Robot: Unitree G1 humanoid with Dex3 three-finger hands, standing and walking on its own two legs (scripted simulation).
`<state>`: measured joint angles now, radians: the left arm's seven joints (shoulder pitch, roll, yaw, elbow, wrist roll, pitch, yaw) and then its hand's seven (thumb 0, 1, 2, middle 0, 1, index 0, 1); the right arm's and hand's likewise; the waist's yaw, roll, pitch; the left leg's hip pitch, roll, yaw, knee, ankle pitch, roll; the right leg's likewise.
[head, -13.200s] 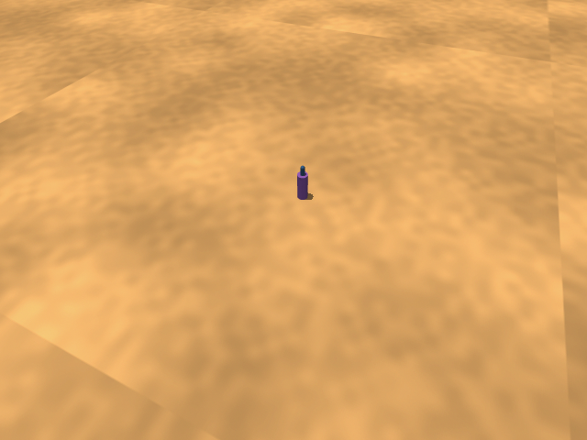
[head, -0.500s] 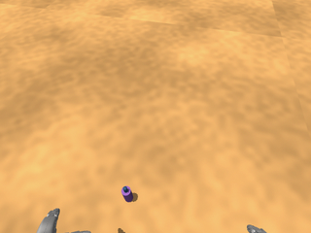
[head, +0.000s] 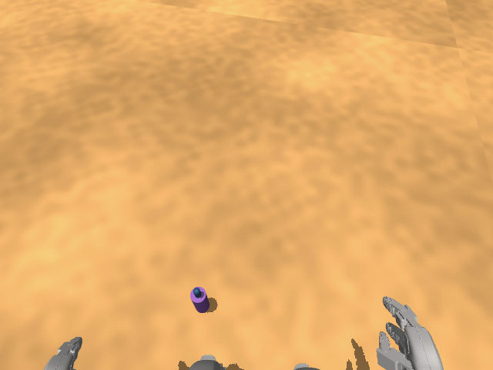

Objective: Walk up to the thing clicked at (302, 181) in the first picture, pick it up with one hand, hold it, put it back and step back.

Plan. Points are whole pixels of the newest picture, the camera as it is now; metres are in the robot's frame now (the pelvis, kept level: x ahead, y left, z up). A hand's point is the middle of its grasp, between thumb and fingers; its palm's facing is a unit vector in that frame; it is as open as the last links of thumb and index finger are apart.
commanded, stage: go down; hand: left
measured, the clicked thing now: (199, 298) +0.40 +0.17 -0.61
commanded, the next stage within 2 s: none
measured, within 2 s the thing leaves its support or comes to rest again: neither
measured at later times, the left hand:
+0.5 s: hand out of the picture +0.16 +0.29 -0.16, palm faces +0.11 -0.95 -0.28, open 16.8 cm
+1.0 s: hand (101, 320) +0.27 +0.33 -0.25, palm faces +0.12 -0.98 -0.16, open 17.1 cm
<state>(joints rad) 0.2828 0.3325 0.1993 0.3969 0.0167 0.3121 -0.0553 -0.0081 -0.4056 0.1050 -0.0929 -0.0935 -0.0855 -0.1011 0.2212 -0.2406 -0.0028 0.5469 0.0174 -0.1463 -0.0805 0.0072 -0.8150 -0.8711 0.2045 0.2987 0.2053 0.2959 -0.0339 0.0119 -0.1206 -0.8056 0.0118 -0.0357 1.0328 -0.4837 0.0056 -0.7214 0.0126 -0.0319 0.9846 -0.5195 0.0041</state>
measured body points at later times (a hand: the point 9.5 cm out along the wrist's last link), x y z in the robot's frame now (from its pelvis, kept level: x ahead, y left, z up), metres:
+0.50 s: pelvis -0.03 +0.00 -0.06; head +0.08 +0.02 +0.38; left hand +0.15 +0.34 -0.14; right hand +0.14 -0.26 -0.14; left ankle +0.01 +0.11 -0.67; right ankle -0.02 -0.13 -0.67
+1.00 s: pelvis -0.07 -0.01 -0.20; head +0.12 +0.02 +0.20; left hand +0.26 +0.39 -0.24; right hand +0.08 -0.28 -0.32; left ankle +0.01 +0.11 -0.67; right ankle -0.02 -0.13 -0.67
